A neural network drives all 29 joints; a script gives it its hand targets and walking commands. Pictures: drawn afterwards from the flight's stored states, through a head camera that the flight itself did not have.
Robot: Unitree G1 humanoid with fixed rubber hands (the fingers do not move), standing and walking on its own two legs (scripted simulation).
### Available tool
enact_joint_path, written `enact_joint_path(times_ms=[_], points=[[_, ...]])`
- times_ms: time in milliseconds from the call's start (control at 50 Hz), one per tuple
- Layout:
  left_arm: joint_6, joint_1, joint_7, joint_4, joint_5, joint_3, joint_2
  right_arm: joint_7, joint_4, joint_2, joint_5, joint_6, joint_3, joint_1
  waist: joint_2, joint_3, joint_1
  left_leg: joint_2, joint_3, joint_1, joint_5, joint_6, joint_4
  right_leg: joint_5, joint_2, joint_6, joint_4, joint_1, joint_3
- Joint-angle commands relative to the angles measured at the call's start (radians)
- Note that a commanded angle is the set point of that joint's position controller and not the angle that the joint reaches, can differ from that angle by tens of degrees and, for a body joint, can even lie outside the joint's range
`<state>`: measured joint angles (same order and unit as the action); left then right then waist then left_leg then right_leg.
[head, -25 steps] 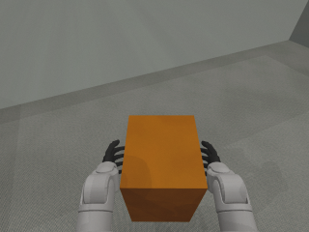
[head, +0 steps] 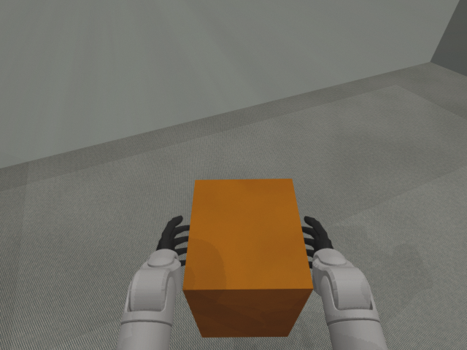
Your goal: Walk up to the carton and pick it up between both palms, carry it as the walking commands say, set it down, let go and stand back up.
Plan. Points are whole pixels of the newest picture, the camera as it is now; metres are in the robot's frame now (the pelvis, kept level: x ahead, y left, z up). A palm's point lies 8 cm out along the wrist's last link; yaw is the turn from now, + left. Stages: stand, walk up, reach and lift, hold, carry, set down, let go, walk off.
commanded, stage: carry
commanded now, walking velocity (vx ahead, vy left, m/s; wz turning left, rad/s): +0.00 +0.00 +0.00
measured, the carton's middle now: (244, 263) +0.30 +0.00 -0.02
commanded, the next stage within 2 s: none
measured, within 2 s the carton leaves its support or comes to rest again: neither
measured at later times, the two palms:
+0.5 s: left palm (167, 258) +0.28 +0.13 +0.04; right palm (322, 258) +0.27 -0.13 +0.04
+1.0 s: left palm (138, 285) +0.22 +0.17 +0.06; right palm (308, 270) +0.24 -0.10 +0.06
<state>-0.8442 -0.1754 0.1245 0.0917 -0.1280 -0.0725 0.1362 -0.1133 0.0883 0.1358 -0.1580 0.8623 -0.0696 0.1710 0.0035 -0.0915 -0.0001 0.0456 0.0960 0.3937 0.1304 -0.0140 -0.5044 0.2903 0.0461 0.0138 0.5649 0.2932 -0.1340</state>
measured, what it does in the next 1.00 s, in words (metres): stands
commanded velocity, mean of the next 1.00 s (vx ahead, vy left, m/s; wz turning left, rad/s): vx -0.13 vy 0.00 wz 0.32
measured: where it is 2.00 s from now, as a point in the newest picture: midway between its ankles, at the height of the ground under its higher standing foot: outside the picture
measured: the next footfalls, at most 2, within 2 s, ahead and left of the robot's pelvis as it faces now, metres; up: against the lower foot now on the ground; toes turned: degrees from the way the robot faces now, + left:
left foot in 1.06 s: +0.04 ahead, +0.13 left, +0.00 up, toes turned +15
right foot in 1.36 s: -0.12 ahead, -0.12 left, +0.00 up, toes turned +24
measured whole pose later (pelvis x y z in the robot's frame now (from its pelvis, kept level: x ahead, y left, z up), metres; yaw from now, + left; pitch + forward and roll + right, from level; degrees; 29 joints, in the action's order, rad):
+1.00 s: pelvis -0.03 +0.01 -0.03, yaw +8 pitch +1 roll -1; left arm -1.19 -0.19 0.17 -0.24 -0.07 -0.03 0.14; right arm -0.16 -0.30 0.13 -0.10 1.22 -0.05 0.14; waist 0.00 -0.08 0.01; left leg 0.02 0.07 0.57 0.36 -0.04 -0.84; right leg 0.40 0.15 0.00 0.82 0.42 -0.25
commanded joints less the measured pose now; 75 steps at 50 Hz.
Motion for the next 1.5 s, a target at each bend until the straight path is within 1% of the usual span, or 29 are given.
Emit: enact_joint_path(times_ms=[0, 680, 700, 720, 780, 820, 860, 880, 900, 920, 940, 1000, 1020, 1040, 1060, 1080, 1100, 1120, 1140, 1180, 1260, 1320, 1340, 1360, 1380, 1400, 1420, 1440, 1480], points=[[0.050, -0.463, -0.194, -0.187, 0.214, 0.475, 0.817, 0.186, -0.185, 0.795, 0.230, -0.079, 0.463, 0.491, -0.015, -0.279, 0.001, 0.101, -0.084, -0.171, -0.062, -0.008, 0.060, -0.072, 0.110, 0.023, -0.102, -0.045, 0.099], [0.076, -0.432, -0.188, -0.128, 0.191, 0.450, 0.802, 0.182, -0.169, 0.759, 0.211, -0.110, 0.445, 0.496, -0.002, -0.281, -0.002, 0.097, -0.082, -0.165, -0.048, -0.008, 0.066, -0.083, 0.105, 0.022, -0.117, -0.061, 0.094], [0.011, -0.514, -0.184, -0.509, 0.383, 0.690, 0.902, 0.181, -0.560, 0.852, 0.414, -0.047, 0.680, 0.609, -0.024, -0.281, -0.004, 0.109, -0.089, -0.165, -0.129, -0.004, 0.051, -0.124, 0.124, 0.012, -0.095, -0.067, 0.078], [-0.071, -0.528, -0.183, -0.622, 0.462, 0.772, 0.962, 0.180, -0.671, 0.909, 0.488, 0.038, 0.769, 0.603, -0.049, -0.267, -0.005, 0.120, -0.107, -0.141, -0.232, 0.000, 0.004, -0.167, 0.135, -0.003, -0.017, -0.070, 0.052], [-0.219, -0.392, -0.178, -0.511, 0.399, 0.674, 0.902, 0.186, -0.549, 0.870, 0.454, 0.197, 0.714, 0.470, -0.060, -0.307, -0.015, 0.135, -0.149, -0.121, -0.449, -0.021, -0.089, -0.262, 0.150, -0.012, 0.106, -0.075, 0.033], [-0.286, -0.301, -0.182, -0.485, 0.373, 0.643, 0.866, 0.197, -0.517, 0.826, 0.435, 0.264, 0.680, 0.374, -0.033, -0.349, -0.019, 0.114, -0.147, -0.085, -0.485, -0.029, -0.142, -0.369, 0.185, -0.005, 0.123, -0.103, 0.052], [-0.324, -0.302, -0.198, -0.462, 0.373, 0.635, 0.878, 0.215, -0.513, 0.839, 0.441, 0.301, 0.683, 0.375, 0.049, -0.342, -0.021, 0.079, -0.127, -0.002, -0.359, -0.023, -0.205, -0.436, 0.246, 0.033, 0.105, -0.111, 0.079], [-0.336, -0.306, -0.205, -0.443, 0.375, 0.632, 0.903, 0.222, -0.533, 0.847, 0.445, 0.311, 0.689, 0.420, 0.123, -0.328, -0.024, 0.048, -0.099, 0.041, -0.184, -0.020, -0.279, -0.476, 0.304, 0.073, 0.080, -0.091, 0.101], [-0.343, -0.316, -0.210, -0.434, 0.382, 0.627, 0.926, 0.228, -0.552, 0.860, 0.455, 0.320, 0.703, 0.462, 0.231, -0.304, -0.022, 0.012, -0.070, 0.079, 0.121, -0.021, -0.328, -0.536, 0.370, 0.118, 0.042, -0.049, 0.119], [-0.348, -0.351, -0.216, -0.414, 0.388, 0.619, 0.949, 0.232, -0.565, 0.881, 0.467, 0.324, 0.708, 0.522, 0.270, -0.273, -0.017, -0.005, -0.040, 0.108, 0.308, -0.027, -0.410, -0.513, 0.418, 0.150, 0.006, 0.010, 0.116], [-0.352, -0.379, -0.217, -0.404, 0.388, 0.613, 0.953, 0.237, -0.551, 0.899, 0.475, 0.330, 0.711, 0.549, 0.264, -0.233, -0.010, 0.008, -0.044, 0.122, 0.344, -0.028, -0.468, -0.454, 0.439, 0.159, -0.018, 0.070, 0.106], [-0.358, -0.488, -0.205, -0.434, 0.405, 0.635, 0.998, 0.252, -0.517, 0.928, 0.502, 0.345, 0.698, 0.622, 0.124, -0.166, 0.009, 0.022, -0.079, 0.059, 0.265, -0.032, -0.363, -0.351, 0.371, 0.105, 0.075, 0.135, 0.005], [-0.359, -0.501, -0.201, -0.430, 0.401, 0.634, 1.010, 0.257, -0.507, 0.934, 0.509, 0.349, 0.690, 0.636, 0.042, -0.166, 0.021, 0.041, -0.128, 0.019, 0.108, -0.042, -0.213, -0.255, 0.326, 0.063, 0.184, 0.150, -0.039], [-0.357, -0.555, -0.197, -0.447, 0.400, 0.638, 1.007, 0.265, -0.473, 0.944, 0.514, 0.354, 0.676, 0.604, -0.223, -0.175, 0.033, 0.168, -0.348, -0.025, -0.355, -0.080, -0.001, 0.027, 0.206, -0.017, 0.380, 0.203, -0.100], [-0.357, -0.570, -0.199, -0.467, 0.405, 0.653, 1.016, 0.267, -0.458, 0.940, 0.516, 0.351, 0.656, 0.578, -0.449, -0.199, 0.022, 0.309, -0.656, -0.154, -0.769, -0.169, 0.078, 0.431, 0.046, -0.073, 0.548, 0.372, -0.048], [-0.355, -0.555, -0.200, -0.463, 0.411, 0.664, 1.049, 0.277, -0.461, 0.962, 0.521, 0.342, 0.649, 0.563, -0.423, -0.272, 0.006, 0.296, -0.667, -0.125, -0.686, -0.183, 0.111, 0.467, 0.037, -0.073, 0.623, 0.305, 0.107], [-0.351, -0.586, -0.202, -0.493, 0.436, 0.677, 1.057, 0.273, -0.441, 0.977, 0.506, 0.336, 0.633, 0.530, -0.354, -0.294, 0.008, 0.250, -0.620, -0.096, -0.454, -0.158, 0.125, 0.416, 0.035, -0.065, 0.609, 0.271, 0.136], [-0.342, -0.584, -0.202, -0.485, 0.446, 0.686, 1.077, 0.271, -0.463, 0.982, 0.507, 0.331, 0.634, 0.561, -0.218, -0.328, 0.008, 0.197, -0.569, -0.129, -0.260, -0.106, 0.136, 0.317, 0.023, -0.062, 0.633, 0.260, 0.140], [-0.333, -0.595, -0.198, -0.509, 0.453, 0.690, 1.091, 0.268, -0.499, 0.999, 0.519, 0.322, 0.640, 0.610, -0.176, -0.390, 0.007, 0.165, -0.498, -0.195, -0.130, -0.060, 0.132, 0.240, 0.015, -0.058, 0.623, 0.263, 0.136], [-0.315, -0.569, -0.196, -0.526, 0.461, 0.694, 1.104, 0.258, -0.577, 0.999, 0.524, 0.297, 0.652, 0.657, -0.150, -0.444, 0.000, 0.097, -0.394, -0.242, -0.062, 0.013, 0.174, 0.161, -0.022, -0.045, 0.532, 0.207, 0.093], [-0.308, -0.525, -0.207, -0.541, 0.469, 0.700, 1.061, 0.219, -0.605, 0.949, 0.457, 0.284, 0.622, 0.584, -0.175, -0.450, 0.005, 0.070, -0.443, -0.338, -0.170, 0.039, 0.286, 0.279, -0.104, -0.021, 0.181, 0.045, 0.069], [-0.316, -0.435, -0.222, -0.492, 0.439, 0.679, 1.015, 0.219, -0.522, 0.917, 0.401, 0.300, 0.608, 0.487, -0.195, -0.427, -0.020, -0.006, -0.328, -0.193, -0.066, 0.151, 0.367, 0.220, -0.094, 0.013, -0.202, -0.285, 0.009], [-0.320, -0.429, -0.227, -0.480, 0.432, 0.670, 1.000, 0.218, -0.485, 0.912, 0.381, 0.306, 0.605, 0.443, -0.034, -0.409, -0.027, -0.069, -0.266, -0.089, 0.029, 0.178, 0.225, 0.145, 0.025, 0.044, -0.297, -0.359, 0.131], [-0.320, -0.440, -0.229, -0.467, 0.433, 0.662, 1.006, 0.219, -0.473, 0.902, 0.369, 0.310, 0.601, 0.421, 0.279, -0.388, -0.015, -0.132, -0.191, -0.033, 0.219, 0.119, -0.203, -0.012, 0.295, 0.136, -0.214, -0.239, 0.375], [-0.324, -0.427, -0.231, -0.434, 0.429, 0.639, 1.004, 0.224, -0.487, 0.909, 0.373, 0.313, 0.621, 0.457, 0.387, -0.264, -0.014, -0.138, -0.093, 0.178, 0.372, 0.146, -0.564, -0.400, 0.493, 0.272, -0.163, -0.101, 0.408], [-0.316, -0.431, -0.237, -0.438, 0.414, 0.623, 1.037, 0.232, -0.500, 0.958, 0.390, 0.308, 0.669, 0.529, 0.357, -0.203, 0.000, 0.017, -0.173, 0.265, 0.398, 0.118, -0.690, -0.598, 0.536, 0.289, -0.143, -0.021, 0.358], [-0.326, -0.509, -0.246, -0.490, 0.453, 0.653, 1.043, 0.226, -0.479, 0.962, 0.381, 0.307, 0.647, 0.518, 0.148, -0.136, 0.010, 0.000, -0.143, 0.242, 0.316, 0.101, -0.800, -0.632, 0.432, 0.252, -0.152, 0.062, 0.205], [-0.337, -0.551, -0.257, -0.489, 0.476, 0.661, 1.053, 0.219, -0.481, 0.981, 0.392, 0.303, 0.650, 0.528, 0.070, -0.096, 0.031, -0.007, -0.136, 0.250, 0.245, 0.069, -0.817, -0.625, 0.382, 0.197, -0.140, 0.054, 0.083], [-0.339, -0.620, -0.252, -0.513, 0.493, 0.684, 1.042, 0.215, -0.498, 0.978, 0.432, 0.300, 0.666, 0.579, 0.092, -0.131, 0.053, -0.018, -0.113, 0.304, 0.169, 0.053, -0.673, -0.711, 0.317, 0.120, -0.020, -0.089, -0.045]])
